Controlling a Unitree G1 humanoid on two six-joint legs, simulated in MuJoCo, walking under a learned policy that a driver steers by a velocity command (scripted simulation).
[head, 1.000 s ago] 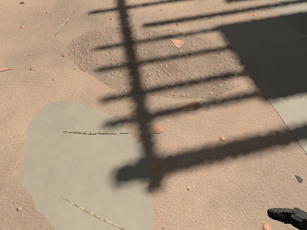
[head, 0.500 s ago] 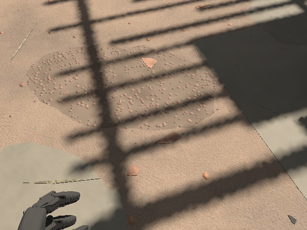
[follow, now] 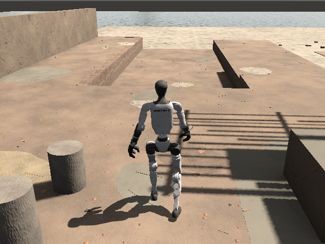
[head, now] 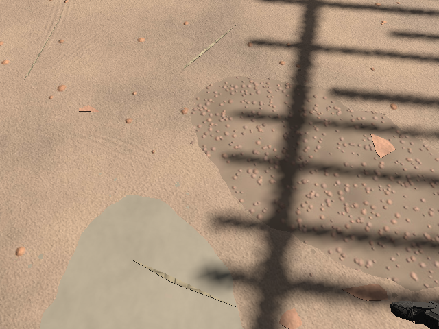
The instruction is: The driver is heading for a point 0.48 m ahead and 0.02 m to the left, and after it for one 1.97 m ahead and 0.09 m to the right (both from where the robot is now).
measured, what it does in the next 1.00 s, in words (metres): walks ahead: right foot, then left foot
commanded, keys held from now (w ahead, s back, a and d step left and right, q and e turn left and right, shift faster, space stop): w+q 0.38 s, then w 0.04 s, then no key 0.02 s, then e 0.56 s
